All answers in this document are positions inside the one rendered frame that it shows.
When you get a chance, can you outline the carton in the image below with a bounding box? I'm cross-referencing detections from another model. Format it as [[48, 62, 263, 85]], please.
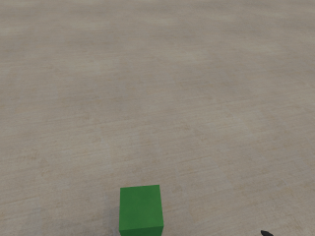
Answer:
[[118, 185, 164, 236]]

